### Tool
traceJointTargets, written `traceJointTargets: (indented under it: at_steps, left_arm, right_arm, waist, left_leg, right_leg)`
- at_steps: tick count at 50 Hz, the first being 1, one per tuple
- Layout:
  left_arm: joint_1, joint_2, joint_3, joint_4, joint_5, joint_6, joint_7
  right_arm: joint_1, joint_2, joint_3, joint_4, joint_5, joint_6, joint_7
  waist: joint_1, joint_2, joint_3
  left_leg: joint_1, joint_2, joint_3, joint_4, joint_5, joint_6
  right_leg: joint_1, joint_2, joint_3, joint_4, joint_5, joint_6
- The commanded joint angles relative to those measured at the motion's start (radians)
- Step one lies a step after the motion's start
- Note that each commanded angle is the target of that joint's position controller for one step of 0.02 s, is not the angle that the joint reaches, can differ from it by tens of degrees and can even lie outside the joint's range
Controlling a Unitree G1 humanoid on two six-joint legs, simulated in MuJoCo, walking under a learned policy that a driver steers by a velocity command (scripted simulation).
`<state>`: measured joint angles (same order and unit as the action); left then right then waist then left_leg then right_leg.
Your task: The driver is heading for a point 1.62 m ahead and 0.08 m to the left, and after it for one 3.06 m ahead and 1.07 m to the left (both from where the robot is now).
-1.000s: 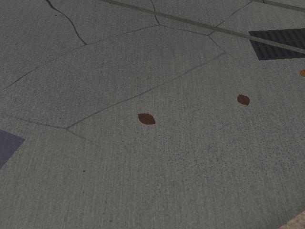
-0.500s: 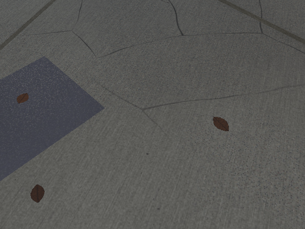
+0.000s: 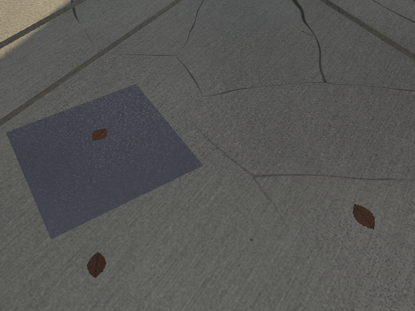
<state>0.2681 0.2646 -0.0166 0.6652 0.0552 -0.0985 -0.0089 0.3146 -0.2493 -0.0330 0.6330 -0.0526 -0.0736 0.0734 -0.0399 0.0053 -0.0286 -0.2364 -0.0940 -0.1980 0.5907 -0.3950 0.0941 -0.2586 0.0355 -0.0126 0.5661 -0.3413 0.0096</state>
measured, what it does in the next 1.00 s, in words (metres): goes down: left foot 0.11 m lower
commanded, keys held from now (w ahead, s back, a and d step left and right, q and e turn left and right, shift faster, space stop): w+q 0.36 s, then w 0.02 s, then w+e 0.62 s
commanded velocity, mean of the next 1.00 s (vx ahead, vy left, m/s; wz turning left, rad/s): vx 0.46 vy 0.00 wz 0.11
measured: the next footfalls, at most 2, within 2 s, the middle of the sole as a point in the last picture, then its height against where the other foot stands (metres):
left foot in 0.48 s outside the picture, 0.11 m lower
right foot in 1.02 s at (227, 273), level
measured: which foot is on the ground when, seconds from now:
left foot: down 0.00-0.00, up 0.02-0.46, down 0.48-1.00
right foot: down 0.00-0.50, up 0.52-1.00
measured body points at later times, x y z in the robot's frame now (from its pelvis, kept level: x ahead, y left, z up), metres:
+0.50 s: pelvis +0.25 +0.04 -0.09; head +0.28 +0.05 +0.36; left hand +0.07 +0.28 -0.21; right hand +0.55 -0.09 -0.16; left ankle +0.34 +0.13 -0.83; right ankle -0.02 -0.11 -0.69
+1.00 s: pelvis +0.51 +0.03 -0.12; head +0.55 +0.01 +0.33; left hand +0.70 +0.28 -0.20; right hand +0.56 -0.26 -0.26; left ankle +0.34 +0.14 -0.83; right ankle +0.64 -0.07 -0.83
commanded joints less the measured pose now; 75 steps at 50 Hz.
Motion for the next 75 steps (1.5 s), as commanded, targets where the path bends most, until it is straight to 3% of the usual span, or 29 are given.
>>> traceJointTargets:
  at_steps: [1,2,3,5,6,10,14,15,21,24,25,26,27,28,29,31,34,45,48,50,51,52,53,54,56,60,65,71,75]
  left_arm:
    - [0.305,0.182,0.051,0.010,-0.003,-0.050,0.022]
    - [0.317,0.256,0.067,-0.004,0.018,-0.056,0.006]
    - [0.232,0.185,0.057,0.017,0.017,-0.049,-0.012]
    - [0.092,0.007,0.004,-0.002,-0.002,-0.044,-0.012]
    - [0.077,-0.022,-0.009,0.009,-0.007,-0.046,0.002]
    - [0.202,0.070,0.011,0.080,0.028,-0.058,0.032]
    - [0.266,0.057,0.001,0.155,0.006,-0.056,0.005]
    - [0.200,0.132,0.049,0.163,-0.115,-0.022,0.041]
    - [0.277,0.124,0.060,0.229,-0.098,0.043,0.062]
    - [0.197,0.150,0.073,0.218,-0.083,0.058,0.041]
    - [0.228,0.074,0.065,0.209,-0.060,0.039,0.025]
    - [0.403,0.033,0.039,0.195,-0.076,0.003,0.001]
    - [0.324,0.143,0.055,0.156,-0.134,-0.013,-0.012]
    - [0.232,0.147,0.062,0.108,-0.154,-0.016,-0.007]
    - [0.147,0.179,0.076,0.097,-0.129,-0.005,0.020]
    - [0.189,0.120,0.078,0.128,-0.082,0.040,0.044]
    - [0.160,0.087,0.083,0.106,-0.086,0.053,0.045]
    - [-0.222,0.046,0.069,-0.031,-0.080,0.043,-0.018]
    - [-0.209,0.073,0.083,-0.062,-0.077,0.052,-0.038]
    - [0.006,0.135,0.123,-0.010,-0.076,0.058,-0.037]
    - [0.197,0.224,0.163,0.035,-0.080,0.064,-0.021]
    - [0.176,0.347,0.178,0.022,-0.086,0.053,-0.020]
    - [0.220,0.255,0.152,-0.009,-0.073,0.044,-0.022]
    - [0.164,0.218,0.140,-0.006,-0.061,0.033,-0.021]
    - [0.017,0.165,0.125,-0.036,-0.065,0.032,-0.013]
    - [-0.014,0.154,0.122,-0.052,-0.070,0.024,0.001]
    - [0.054,0.145,0.117,-0.002,-0.072,0.022,0.020]
    - [0.125,0.159,0.118,0.071,-0.062,0.015,0.021]
    - [0.120,0.173,0.121,0.098,-0.058,0.033,0.033]
  right_arm:
    - [-0.027,-0.011,-0.010,-0.072,-0.018,-0.014,0.012]
    - [-0.034,-0.009,-0.006,-0.107,-0.028,-0.041,0.023]
    - [-0.080,-0.080,-0.022,-0.071,-0.018,-0.051,0.008]
    - [-0.063,-0.094,-0.020,-0.008,-0.021,-0.033,-0.018]
    - [-0.091,-0.070,-0.012,-0.004,-0.038,-0.021,-0.009]
    - [-0.188,-0.028,0.007,-0.001,-0.012,-0.010,0.054]
    - [-0.272,-0.039,0.004,0.018,-0.001,-0.024,0.036]
    - [-0.435,-0.023,-0.001,-0.075,0.144,-0.020,0.006]
    - [-0.346,-0.015,-0.007,-0.067,0.083,0.023,0.027]
    - [0.010,-0.116,-0.058,0.077,0.077,0.016,-0.002]
    - [0.092,-0.147,-0.056,0.116,0.050,0.019,-0.021]
    - [0.142,-0.177,-0.052,0.103,0.026,0.010,-0.037]
    - [0.225,-0.176,-0.075,0.116,0.039,0.022,-0.033]
    - [0.139,-0.190,-0.081,0.127,0.042,0.026,-0.039]
    - [-0.049,-0.125,-0.059,0.086,0.060,0.015,-0.045]
    - [-0.170,-0.097,-0.051,0.097,0.054,-0.020,-0.046]
    - [-0.160,-0.101,-0.056,0.150,0.036,-0.044,-0.045]
    - [-0.033,-0.167,-0.076,0.230,0.068,-0.001,-0.085]
    - [-0.062,-0.207,-0.087,0.222,0.078,0.020,-0.092]
    - [-0.104,-0.215,-0.087,0.208,0.079,0.031,-0.099]
    - [-0.089,-0.175,-0.071,0.189,0.058,0.024,-0.103]
    - [-0.002,-0.045,-0.028,0.133,0.027,-0.010,-0.081]
    - [-0.090,-0.150,-0.046,0.141,0.062,-0.050,-0.062]
    - [-0.169,-0.178,-0.056,0.116,0.097,-0.066,-0.056]
    - [-0.194,-0.159,-0.054,0.125,0.060,-0.069,-0.074]
    - [-0.170,-0.130,-0.057,0.118,0.041,-0.020,-0.079]
    - [-0.301,-0.083,-0.034,0.091,0.050,-0.018,-0.067]
    - [-0.434,-0.096,-0.024,0.044,0.071,-0.032,-0.039]
    - [-0.424,-0.100,-0.022,0.029,0.074,-0.046,-0.009]
  waist:
    - [0.120,-0.184,-0.078]
    - [0.115,-0.222,-0.007]
    - [0.085,-0.014,0.082]
    - [0.059,-0.012,0.038]
    - [0.059,-0.033,0.048]
    - [0.123,-0.028,0.070]
    - [0.127,-0.035,0.108]
    - [0.128,0.040,0.279]
    - [0.071,-0.026,0.135]
    - [-0.120,-0.026,0.012]
    - [-0.096,0.160,-0.103]
    - [-0.049,0.226,-0.362]
    - [-0.144,0.160,-0.499]
    - [-0.081,0.055,-0.370]
    - [-0.013,-0.081,-0.215]
    - [0.086,-0.075,-0.050]
    - [0.105,0.018,0.031]
    - [-0.028,0.030,0.104]
    - [0.012,0.053,0.071]
    - [0.138,0.037,-0.055]
    - [0.210,-0.074,-0.149]
    - [0.100,-0.346,-0.258]
    - [0.182,-0.211,-0.364]
    - [0.174,-0.167,-0.214]
    - [0.086,-0.020,-0.069]
    - [0.023,-0.045,-0.046]
    - [0.078,-0.084,0.000]
    - [0.144,-0.080,0.087]
    - [0.124,-0.077,0.072]
  left_leg:
    - [-0.411,-0.017,-0.073,0.461,-0.112,0.028]
    - [-0.777,-0.057,-0.036,0.684,-0.217,-0.039]
    - [-0.864,0.050,-0.062,0.792,-0.122,-0.054]
    - [-0.733,0.148,0.032,0.775,0.115,-0.076]
    - [-0.674,0.165,0.065,0.708,0.196,-0.076]
    - [-0.673,0.180,0.137,0.555,0.393,-0.088]
    - [-0.565,0.165,0.174,0.124,0.734,-0.082]
    - [-0.435,0.102,0.182,0.026,0.793,-0.064]
    - [-0.253,0.043,0.200,-0.129,0.691,0.004]
    - [0.134,0.116,0.174,-0.323,0.688,0.086]
    - [0.541,0.291,0.047,-0.118,1.161,0.146]
    - [0.906,0.449,-0.138,0.221,1.489,0.267]
    - [0.910,0.512,-0.280,0.026,0.921,0.372]
    - [0.753,0.488,-0.311,-0.150,0.493,0.340]
    - [0.476,0.453,-0.249,-0.273,0.305,0.277]
    - [0.093,0.429,-0.185,-0.358,0.417,0.256]
    - [-0.090,0.352,0.007,-0.412,0.496,0.197]
    - [0.254,0.353,0.249,-0.380,0.495,0.079]
    - [0.303,0.370,0.297,-0.263,0.714,0.038]
    - [0.221,0.314,0.373,0.046,0.942,-0.009]
    - [-0.017,0.260,0.392,0.366,0.717,-0.058]
    - [-0.462,0.044,0.288,0.713,-0.151,-0.117]
    - [-0.579,0.055,0.085,0.802,-0.179,-0.090]
    - [-0.659,0.098,0.096,0.785,-0.085,-0.069]
    - [-0.534,0.175,0.110,0.608,0.053,-0.071]
    - [-0.380,0.178,0.127,0.439,0.156,-0.121]
    - [-0.373,0.159,0.158,0.106,0.465,-0.140]
    - [-0.450,0.151,0.175,-0.050,0.520,-0.075]
    - [-0.448,0.108,0.211,-0.085,0.356,-0.014]
  right_leg:
    - [0.475,-0.280,0.341,-0.124,0.318,-0.253]
    - [0.511,-0.505,0.778,-0.239,0.406,-0.494]
    - [0.451,-0.556,0.686,-0.277,0.356,-0.476]
    - [0.303,-0.350,0.329,-0.291,0.276,-0.312]
    - [0.266,-0.277,0.220,-0.304,0.314,-0.256]
    - [0.292,-0.249,0.051,-0.331,0.543,-0.236]
    - [0.266,-0.181,-0.090,-0.340,0.457,-0.169]
    - [0.041,-0.176,-0.130,-0.341,0.481,-0.081]
    - [0.268,-0.221,-0.140,0.008,0.692,-0.066]
    - [0.197,-0.195,-0.093,0.556,0.707,-0.100]
    - [-0.181,-0.049,-0.088,1.001,-0.221,-0.063]
    - [-0.473,-0.016,0.203,1.167,-0.452,-0.081]
    - [-0.541,-0.027,0.264,1.149,-0.366,-0.056]
    - [-0.608,-0.086,0.201,1.048,-0.259,-0.044]
    - [-0.547,-0.142,0.150,0.895,-0.079,-0.026]
    - [-0.372,-0.188,0.167,0.792,0.043,0.038]
    - [-0.319,-0.222,0.170,0.636,0.086,0.064]
    - [-0.485,-0.162,0.046,0.143,0.315,-0.045]
    - [-0.393,-0.109,-0.024,0.108,0.154,-0.093]
    - [-0.057,-0.008,-0.096,0.039,0.167,-0.142]
    - [0.263,-0.076,0.073,0.016,0.224,-0.200]
    - [0.595,-0.330,0.681,-0.133,0.047,-0.396]
    - [0.682,-0.368,0.850,-0.266,-0.056,-0.409]
    - [0.589,-0.350,0.716,-0.272,0.005,-0.360]
    - [0.287,-0.272,0.490,-0.268,0.260,-0.302]
    - [0.095,-0.197,0.337,-0.319,0.490,-0.289]
    - [0.104,-0.147,0.202,-0.345,0.487,-0.217]
    - [0.267,-0.229,0.196,-0.358,0.433,-0.195]
    - [0.402,-0.261,0.139,-0.261,0.744,-0.178]
Keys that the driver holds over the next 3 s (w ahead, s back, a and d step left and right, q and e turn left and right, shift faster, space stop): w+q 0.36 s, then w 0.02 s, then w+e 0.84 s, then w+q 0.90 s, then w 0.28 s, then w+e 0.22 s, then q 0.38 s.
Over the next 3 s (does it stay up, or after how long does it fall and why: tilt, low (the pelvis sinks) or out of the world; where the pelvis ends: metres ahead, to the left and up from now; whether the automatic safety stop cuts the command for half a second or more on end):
stays up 1.52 0.12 -0.11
